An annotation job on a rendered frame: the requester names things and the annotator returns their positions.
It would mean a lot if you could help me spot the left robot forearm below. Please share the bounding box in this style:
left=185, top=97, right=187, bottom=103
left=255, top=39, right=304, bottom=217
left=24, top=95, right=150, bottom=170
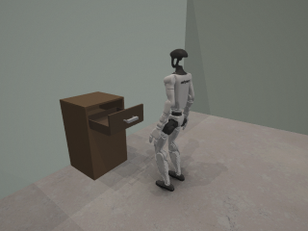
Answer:
left=156, top=100, right=171, bottom=130

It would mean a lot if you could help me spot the robot left hand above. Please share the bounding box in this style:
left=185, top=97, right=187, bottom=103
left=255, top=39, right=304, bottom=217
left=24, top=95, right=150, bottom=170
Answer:
left=149, top=128, right=162, bottom=147

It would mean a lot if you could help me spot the robot left upper arm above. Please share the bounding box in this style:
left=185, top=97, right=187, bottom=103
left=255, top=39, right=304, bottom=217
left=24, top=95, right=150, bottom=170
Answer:
left=164, top=74, right=176, bottom=109

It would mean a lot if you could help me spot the drawer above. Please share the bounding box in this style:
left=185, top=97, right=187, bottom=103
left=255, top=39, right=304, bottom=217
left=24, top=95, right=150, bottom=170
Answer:
left=88, top=103, right=143, bottom=136

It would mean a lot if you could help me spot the cabinet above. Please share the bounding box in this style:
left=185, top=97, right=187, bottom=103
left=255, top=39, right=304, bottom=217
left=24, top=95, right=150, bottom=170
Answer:
left=60, top=91, right=128, bottom=181

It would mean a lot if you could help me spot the right robot forearm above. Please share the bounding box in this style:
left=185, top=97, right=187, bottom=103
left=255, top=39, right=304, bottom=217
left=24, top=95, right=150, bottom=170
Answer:
left=183, top=99, right=194, bottom=116

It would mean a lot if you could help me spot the robot right hand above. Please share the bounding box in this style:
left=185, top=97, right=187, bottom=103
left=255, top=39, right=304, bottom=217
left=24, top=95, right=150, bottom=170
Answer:
left=182, top=116, right=189, bottom=130

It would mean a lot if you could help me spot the handle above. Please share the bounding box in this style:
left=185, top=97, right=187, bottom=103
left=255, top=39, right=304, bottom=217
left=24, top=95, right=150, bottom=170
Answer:
left=123, top=116, right=139, bottom=123

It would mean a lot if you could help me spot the robot right upper arm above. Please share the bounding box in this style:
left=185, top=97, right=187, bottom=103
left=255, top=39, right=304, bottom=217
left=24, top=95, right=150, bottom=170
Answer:
left=187, top=72, right=194, bottom=101

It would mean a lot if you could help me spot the robot torso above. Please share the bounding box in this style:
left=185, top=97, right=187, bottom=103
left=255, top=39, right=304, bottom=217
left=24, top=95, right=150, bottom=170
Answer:
left=168, top=71, right=190, bottom=129

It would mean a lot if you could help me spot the humanoid robot head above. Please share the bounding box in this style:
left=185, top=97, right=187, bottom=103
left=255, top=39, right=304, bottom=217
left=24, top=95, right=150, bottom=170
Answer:
left=169, top=48, right=188, bottom=75

